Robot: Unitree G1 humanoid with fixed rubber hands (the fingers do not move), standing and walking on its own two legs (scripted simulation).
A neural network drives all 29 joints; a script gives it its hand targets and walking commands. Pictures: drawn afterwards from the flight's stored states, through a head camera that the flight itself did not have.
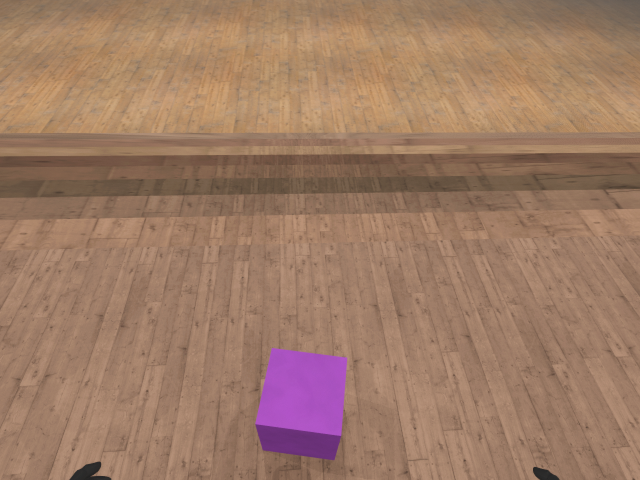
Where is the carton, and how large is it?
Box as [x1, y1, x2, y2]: [255, 348, 346, 459]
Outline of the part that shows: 272,348 255,423 262,448 264,450 334,459 341,432 346,358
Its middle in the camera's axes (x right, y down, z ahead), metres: -0.05 +0.47 +1.09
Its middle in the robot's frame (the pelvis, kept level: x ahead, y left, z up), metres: +0.43 +0.03 -0.66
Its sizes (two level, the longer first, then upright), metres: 0.210 0.200 0.250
